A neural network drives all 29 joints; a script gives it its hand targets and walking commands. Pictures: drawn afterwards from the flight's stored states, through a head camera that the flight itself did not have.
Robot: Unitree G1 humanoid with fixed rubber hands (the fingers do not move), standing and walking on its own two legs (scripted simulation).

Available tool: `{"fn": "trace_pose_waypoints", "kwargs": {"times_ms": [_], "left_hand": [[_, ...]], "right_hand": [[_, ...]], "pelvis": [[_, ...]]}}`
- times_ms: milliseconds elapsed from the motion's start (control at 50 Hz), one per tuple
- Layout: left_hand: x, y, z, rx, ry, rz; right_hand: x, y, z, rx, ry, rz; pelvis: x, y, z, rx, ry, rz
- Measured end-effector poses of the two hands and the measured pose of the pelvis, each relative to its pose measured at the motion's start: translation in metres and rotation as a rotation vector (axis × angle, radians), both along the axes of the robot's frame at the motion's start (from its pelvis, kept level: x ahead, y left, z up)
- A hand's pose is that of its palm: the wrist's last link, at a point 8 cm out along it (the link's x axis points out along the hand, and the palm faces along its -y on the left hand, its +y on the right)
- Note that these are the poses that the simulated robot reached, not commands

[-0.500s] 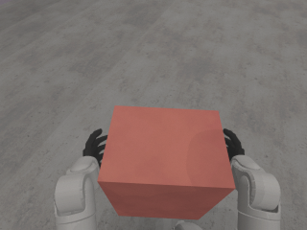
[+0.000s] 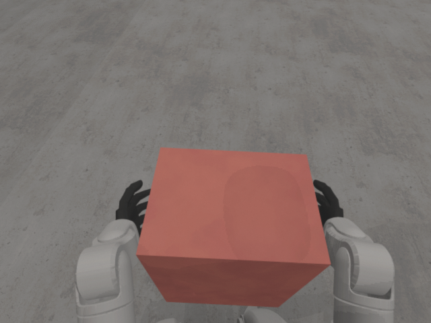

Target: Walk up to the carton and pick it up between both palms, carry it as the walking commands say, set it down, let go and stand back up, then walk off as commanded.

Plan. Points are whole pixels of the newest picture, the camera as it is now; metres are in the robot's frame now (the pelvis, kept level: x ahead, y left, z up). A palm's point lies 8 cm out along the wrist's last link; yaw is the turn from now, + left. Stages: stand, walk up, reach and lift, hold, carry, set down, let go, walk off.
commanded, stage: carry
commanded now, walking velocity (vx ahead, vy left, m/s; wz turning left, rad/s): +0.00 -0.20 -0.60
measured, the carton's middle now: (227, 238) +0.27 +0.00 +0.00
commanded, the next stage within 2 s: none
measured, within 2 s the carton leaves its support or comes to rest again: neither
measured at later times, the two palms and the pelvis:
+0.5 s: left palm (258, 222) +0.27 -0.05 +0.08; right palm out of the picture +0.17 -0.36 +0.07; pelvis -0.03 -0.13 +0.00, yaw -16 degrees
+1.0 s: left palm (362, 239) +0.22 -0.19 +0.11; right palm out of the picture +0.09 -0.49 +0.09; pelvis -0.08 -0.23 +0.01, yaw -23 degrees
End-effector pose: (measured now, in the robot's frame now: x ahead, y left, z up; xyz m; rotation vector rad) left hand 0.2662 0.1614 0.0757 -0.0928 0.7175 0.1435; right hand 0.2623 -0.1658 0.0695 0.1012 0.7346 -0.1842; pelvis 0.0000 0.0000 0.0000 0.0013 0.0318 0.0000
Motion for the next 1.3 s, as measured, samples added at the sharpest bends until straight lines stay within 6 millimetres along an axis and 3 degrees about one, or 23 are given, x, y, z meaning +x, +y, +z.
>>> {"fn": "trace_pose_waypoints", "kwargs": {"times_ms": [120,260,420,600,720,820,1020,1180,1300], "left_hand": [[-0.001,-0.033,-0.004,-0.063,-0.011,-0.051],[0.005,-0.085,0.024,-0.04,-0.055,-0.115],[0.006,-0.181,0.014,0.001,-0.033,-0.233],[-0.006,-0.24,-0.008,-0.045,0.012,-0.32],[-0.013,-0.278,0.009,-0.038,-0.011,-0.346],[-0.022,-0.32,0.021,0.009,-0.046,-0.382],[-0.048,-0.351,0.038,0.019,-0.063,-0.401],[-0.041,-0.352,0.065,-0.038,-0.095,-0.387],[-0.024,-0.372,0.076,-0.023,-0.118,-0.379]], "right_hand": [[-0.02,-0.032,0.014,-0.055,-0.009,-0.057],[-0.034,-0.082,0.034,-0.036,-0.055,-0.119],[-0.069,-0.172,0.013,-0.003,-0.03,-0.229],[-0.11,-0.221,0.007,-0.042,0.015,-0.323],[-0.126,-0.257,0.019,-0.032,-0.01,-0.353],[-0.144,-0.295,0.014,0.013,-0.044,-0.387],[-0.175,-0.322,0.027,0.026,-0.061,-0.407],[-0.166,-0.326,0.067,-0.021,-0.094,-0.399],[-0.145,-0.347,0.073,-0.004,-0.118,-0.391]], "pelvis": [[-0.007,-0.022,0.002,-0.009,0.001,-0.06],[-0.009,-0.055,0.013,0.005,0.016,-0.124],[-0.021,-0.116,0.004,-0.002,-0.001,-0.234],[-0.043,-0.15,0.0,-0.024,0.01,-0.326],[-0.051,-0.18,0.008,0.009,0.018,-0.354],[-0.06,-0.208,0.006,0.022,0.001,-0.389],[-0.085,-0.231,0.016,0.035,-0.007,-0.408],[-0.071,-0.243,0.034,0.022,0.001,-0.418],[-0.052,-0.264,0.035,0.038,0.023,-0.415]]}}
